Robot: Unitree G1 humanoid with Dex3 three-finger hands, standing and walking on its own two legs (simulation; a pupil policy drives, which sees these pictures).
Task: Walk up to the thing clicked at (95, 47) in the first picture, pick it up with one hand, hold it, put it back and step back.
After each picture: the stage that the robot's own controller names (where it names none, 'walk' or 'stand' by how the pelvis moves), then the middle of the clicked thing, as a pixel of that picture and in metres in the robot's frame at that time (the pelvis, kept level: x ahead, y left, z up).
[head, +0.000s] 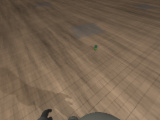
stand; (95, 47) +1.61 -0.08 -0.72
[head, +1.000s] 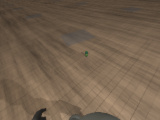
walk; (86, 54) +1.47 +0.22 -0.69
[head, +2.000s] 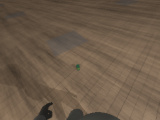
walk; (78, 67) +0.94 +0.30 -0.71
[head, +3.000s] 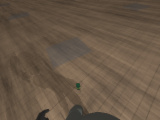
walk; (78, 86) +0.58 +0.24 -0.71
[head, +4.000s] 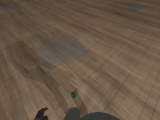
stand; (73, 95) +0.40 +0.21 -0.69
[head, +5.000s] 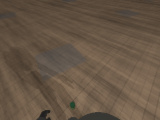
stand; (72, 105) +0.33 +0.20 -0.72
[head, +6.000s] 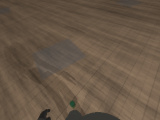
stand; (72, 104) +0.27 +0.22 -0.71
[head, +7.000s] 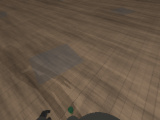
stand; (70, 110) +0.26 +0.21 -0.73
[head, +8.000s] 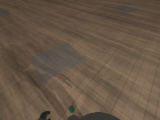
stand; (71, 109) +0.26 +0.21 -0.72
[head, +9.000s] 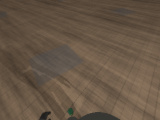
stand; (70, 111) +0.24 +0.21 -0.72
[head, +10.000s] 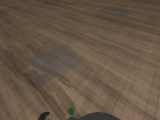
stand; (70, 112) +0.24 +0.20 -0.73
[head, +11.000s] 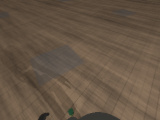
stand; (71, 112) +0.25 +0.20 -0.72
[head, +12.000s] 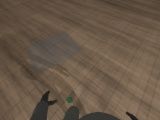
go down; (69, 100) +0.27 +0.21 -0.69
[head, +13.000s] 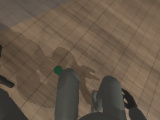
go down; (58, 70) +0.32 +0.26 -0.28
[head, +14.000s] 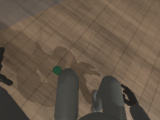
close in; (58, 70) +0.31 +0.27 -0.29
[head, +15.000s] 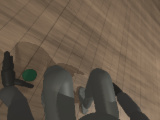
close in; (30, 75) +0.27 +0.30 -0.21
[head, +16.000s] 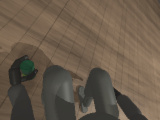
close; (28, 70) +0.30 +0.31 -0.20
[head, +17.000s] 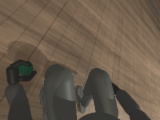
lift; (26, 71) +0.29 +0.31 -0.20
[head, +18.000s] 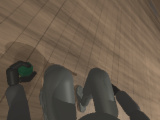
lift; (26, 72) +0.29 +0.31 -0.20
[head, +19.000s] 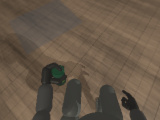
lift; (59, 75) +0.29 +0.22 -0.01
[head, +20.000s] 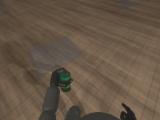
lift; (65, 81) +0.28 +0.18 +0.01
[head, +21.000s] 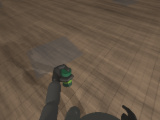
hold; (66, 77) +0.32 +0.18 +0.01
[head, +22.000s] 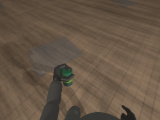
hold; (67, 76) +0.32 +0.17 +0.01
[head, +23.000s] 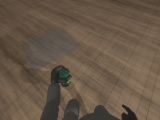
crouch; (64, 77) +0.32 +0.19 -0.04
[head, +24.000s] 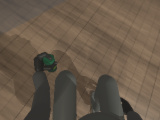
lower; (50, 63) +0.36 +0.28 -0.11
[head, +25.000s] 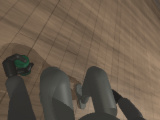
lower; (23, 66) +0.34 +0.31 -0.21
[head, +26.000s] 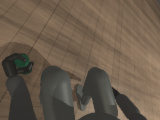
lower; (24, 65) +0.33 +0.32 -0.21
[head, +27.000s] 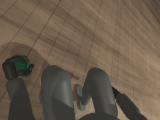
lower; (24, 67) +0.32 +0.32 -0.21
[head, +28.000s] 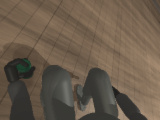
lower; (25, 69) +0.31 +0.32 -0.21
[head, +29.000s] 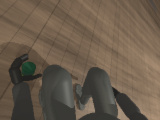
open; (28, 71) +0.30 +0.29 -0.21
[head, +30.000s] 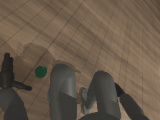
rise; (41, 72) +0.29 +0.28 -0.22
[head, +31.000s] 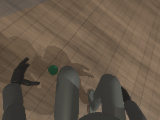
stand; (53, 70) +0.30 +0.28 -0.26
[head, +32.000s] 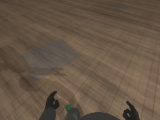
stand; (68, 108) +0.26 +0.20 -0.64
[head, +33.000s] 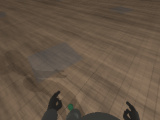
stand; (70, 107) +0.29 +0.21 -0.66
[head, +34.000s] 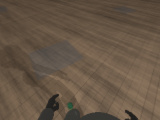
stand; (70, 106) +0.29 +0.21 -0.68
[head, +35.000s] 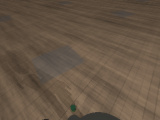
walk; (73, 108) +0.31 +0.20 -0.72
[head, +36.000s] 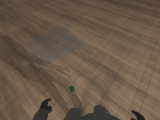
walk; (72, 89) +0.39 +0.22 -0.71
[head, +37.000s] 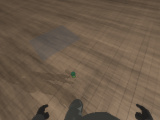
walk; (73, 74) +0.62 +0.29 -0.69
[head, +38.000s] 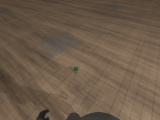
stand; (76, 70) +0.89 +0.27 -0.71
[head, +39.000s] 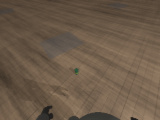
stand; (76, 71) +0.85 +0.26 -0.72
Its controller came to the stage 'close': yes
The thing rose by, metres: 0.72
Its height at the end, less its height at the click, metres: +0.00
